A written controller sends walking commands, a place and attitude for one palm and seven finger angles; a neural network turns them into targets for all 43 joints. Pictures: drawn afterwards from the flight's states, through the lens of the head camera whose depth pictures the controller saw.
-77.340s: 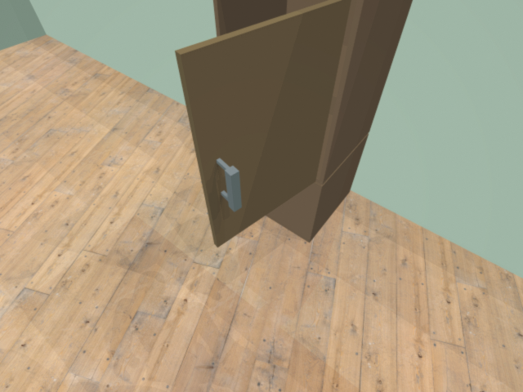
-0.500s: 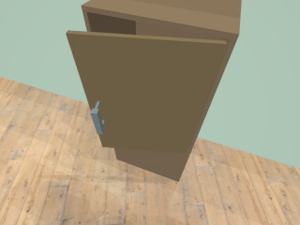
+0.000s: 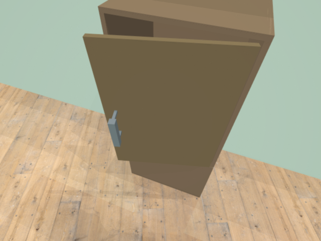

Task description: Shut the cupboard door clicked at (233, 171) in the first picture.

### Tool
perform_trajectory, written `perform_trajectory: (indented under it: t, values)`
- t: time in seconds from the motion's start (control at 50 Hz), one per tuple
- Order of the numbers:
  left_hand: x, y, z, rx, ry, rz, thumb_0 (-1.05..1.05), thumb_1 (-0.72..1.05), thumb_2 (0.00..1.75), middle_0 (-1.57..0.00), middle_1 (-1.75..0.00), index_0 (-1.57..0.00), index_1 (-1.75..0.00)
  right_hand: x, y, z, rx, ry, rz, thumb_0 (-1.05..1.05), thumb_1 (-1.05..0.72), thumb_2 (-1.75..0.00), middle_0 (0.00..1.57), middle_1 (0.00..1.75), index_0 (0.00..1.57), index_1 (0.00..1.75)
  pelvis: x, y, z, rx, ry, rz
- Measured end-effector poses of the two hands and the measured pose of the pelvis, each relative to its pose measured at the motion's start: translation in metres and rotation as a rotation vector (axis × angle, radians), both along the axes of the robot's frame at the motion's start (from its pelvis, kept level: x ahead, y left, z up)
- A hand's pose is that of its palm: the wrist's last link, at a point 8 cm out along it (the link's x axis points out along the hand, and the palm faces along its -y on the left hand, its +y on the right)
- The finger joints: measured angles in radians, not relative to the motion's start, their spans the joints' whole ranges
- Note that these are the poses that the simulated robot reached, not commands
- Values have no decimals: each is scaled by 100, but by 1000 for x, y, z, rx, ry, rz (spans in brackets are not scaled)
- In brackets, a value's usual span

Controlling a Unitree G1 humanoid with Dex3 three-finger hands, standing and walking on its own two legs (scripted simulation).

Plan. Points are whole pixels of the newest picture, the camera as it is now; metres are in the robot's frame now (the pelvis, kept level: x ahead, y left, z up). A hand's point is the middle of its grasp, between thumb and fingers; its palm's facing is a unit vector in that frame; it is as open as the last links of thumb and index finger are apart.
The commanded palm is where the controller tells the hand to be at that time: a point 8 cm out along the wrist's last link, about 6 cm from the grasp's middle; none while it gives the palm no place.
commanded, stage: look again from close up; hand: left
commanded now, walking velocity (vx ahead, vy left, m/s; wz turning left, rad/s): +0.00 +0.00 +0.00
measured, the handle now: (116, 128) +0.48 +0.19 -0.06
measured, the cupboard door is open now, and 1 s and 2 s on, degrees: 16 16 16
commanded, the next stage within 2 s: raise the hand and make a fist in 0.20 s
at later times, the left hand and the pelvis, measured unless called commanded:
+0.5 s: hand (81, 214) +0.18 +0.20 -0.02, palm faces +0.22 -0.97 -0.08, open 7.1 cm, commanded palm +0.11 +0.25 -0.06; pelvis -0.02 +0.00 -0.03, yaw +3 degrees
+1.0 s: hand (87, 229) +0.16 +0.20 -0.07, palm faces -0.05 -1.00 -0.01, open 4.8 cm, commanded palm +0.13 +0.25 -0.06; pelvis -0.04 -0.01 -0.11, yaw +2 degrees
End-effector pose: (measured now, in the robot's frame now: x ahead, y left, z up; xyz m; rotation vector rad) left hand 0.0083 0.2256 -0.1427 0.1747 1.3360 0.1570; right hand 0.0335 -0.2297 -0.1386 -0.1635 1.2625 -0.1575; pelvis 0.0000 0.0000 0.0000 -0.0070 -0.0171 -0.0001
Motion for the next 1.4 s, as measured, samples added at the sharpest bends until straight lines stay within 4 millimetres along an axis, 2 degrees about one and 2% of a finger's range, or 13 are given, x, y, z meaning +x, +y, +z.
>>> perform_trajectory:
  t: [0.16,0.32,0.36,0.46,0.52,0.56,0.62,0.68,0.72,0.82,0.98,1.16,1.4]
  values:
    - [18,27,6,37,-30,-22,1,91,90,-20,-30,-20,-30,13,9,4,5,-20,21,1,-92,-89,20,30,20,30,2,8,2,10,8,-9]
    - [18,31,7,42,-22,-36,1,91,90,-20,-30,-20,-30,11,8,6,-1,-9,19,1,-91,-89,20,30,20,30,1,11,3,6,6,-14]
    - [45,40,26,52,-216,58,1,91,90,-21,-30,-21,-30,15,4,11,-39,-107,16,1,-90,-89,20,30,20,30,-5,10,-1,2,2,-5]
    - [127,31,117,50,-919,52,2,91,90,-23,-32,-23,-33,46,-10,25,-57,-441,48,1,-90,-89,20,30,20,30,-16,2,-18,27,55,49]
    - [149,23,132,-23,-1196,-11,1,91,90,-26,-36,-26,-36,70,-20,21,-58,-565,92,1,-90,-89,20,30,20,30,-28,-3,-37,16,128,44]
    - [149,16,125,-78,-1316,-102,1,91,90,-28,-39,-28,-39,86,-27,17,-68,-634,119,1,-90,-89,20,30,20,30,-36,-9,-55,15,183,32]
    - [137,10,97,-152,-1354,-218,1,91,90,-33,-44,-33,-44,107,-35,9,-87,-723,154,1,-90,-89,20,30,20,30,-47,-16,-84,10,233,24]
    - [117,14,67,-190,-1284,-186,1,91,90,-38,-49,-38,-50,124,-37,2,-100,-779,173,1,-90,-89,20,30,20,30,-52,-20,-104,-1,253,26]
    - [104,20,59,-174,-1256,-140,1,90,90,-42,-53,-42,-54,132,-34,-3,-103,-795,184,1,-90,-89,20,30,20,30,-52,-21,-112,-12,258,30]
    - [96,26,73,-109,-1303,-124,2,90,90,-51,-63,-51,-63,136,-16,-19,-84,-762,217,1,-90,-89,20,30,20,30,-49,-20,-118,-43,271,44]
    - [134,23,76,-200,-1261,-200,2,90,90,-65,-79,-65,-79,116,10,-42,-26,-638,167,1,-90,-89,20,30,21,30,-44,-9,-114,-59,305,36]
    - [136,38,81,-170,-1259,-163,2,90,90,-81,-97,-82,-97,99,14,-39,-51,-575,141,1,-90,-89,20,30,21,30,-40,8,-109,-62,316,27]
    - [131,41,80,-172,-1289,-181,2,90,90,-104,-121,-104,-121,115,24,-25,-86,-618,201,1,-90,-89,20,30,20,30,-44,20,-112,-78,317,33]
